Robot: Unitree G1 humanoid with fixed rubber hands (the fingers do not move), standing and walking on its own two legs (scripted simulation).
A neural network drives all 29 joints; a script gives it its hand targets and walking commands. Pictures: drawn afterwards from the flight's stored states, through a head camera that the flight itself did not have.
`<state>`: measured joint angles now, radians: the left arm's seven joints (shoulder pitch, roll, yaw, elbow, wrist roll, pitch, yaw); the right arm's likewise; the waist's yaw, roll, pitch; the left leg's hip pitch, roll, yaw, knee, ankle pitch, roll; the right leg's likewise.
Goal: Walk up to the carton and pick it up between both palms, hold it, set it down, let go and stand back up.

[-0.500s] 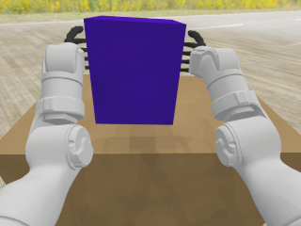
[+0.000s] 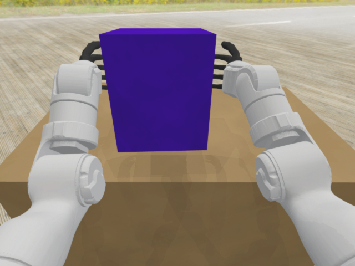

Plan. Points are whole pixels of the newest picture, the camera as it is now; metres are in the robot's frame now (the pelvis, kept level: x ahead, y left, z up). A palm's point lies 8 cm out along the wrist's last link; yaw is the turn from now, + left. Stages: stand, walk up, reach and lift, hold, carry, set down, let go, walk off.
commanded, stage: hold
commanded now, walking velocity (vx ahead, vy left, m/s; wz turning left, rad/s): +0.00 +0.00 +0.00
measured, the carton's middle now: (161, 86) +0.46 +0.00 +0.26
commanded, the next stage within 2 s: set down in 1.70 s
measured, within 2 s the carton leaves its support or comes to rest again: neither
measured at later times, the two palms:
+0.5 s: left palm (93, 65) +0.37 +0.13 +0.34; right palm (247, 68) +0.35 -0.16 +0.34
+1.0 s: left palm (88, 67) +0.38 +0.15 +0.33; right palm (238, 68) +0.36 -0.14 +0.34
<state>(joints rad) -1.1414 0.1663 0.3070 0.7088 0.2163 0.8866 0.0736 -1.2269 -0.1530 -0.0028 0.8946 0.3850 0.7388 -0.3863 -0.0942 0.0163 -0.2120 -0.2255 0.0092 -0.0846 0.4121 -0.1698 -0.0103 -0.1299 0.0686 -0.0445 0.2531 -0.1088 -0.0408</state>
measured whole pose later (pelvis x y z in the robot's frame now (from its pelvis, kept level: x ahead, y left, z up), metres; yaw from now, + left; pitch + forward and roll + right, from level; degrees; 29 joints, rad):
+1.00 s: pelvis +0.00 -0.01 +0.00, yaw +0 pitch -1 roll -2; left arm -1.20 0.19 0.34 0.80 0.25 0.88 0.04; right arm -1.29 -0.15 -0.04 0.96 0.36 0.77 -0.38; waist -0.10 0.02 -0.23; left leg -0.22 0.01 -0.10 0.40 -0.16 -0.02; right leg -0.13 0.08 -0.03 0.25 -0.11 -0.05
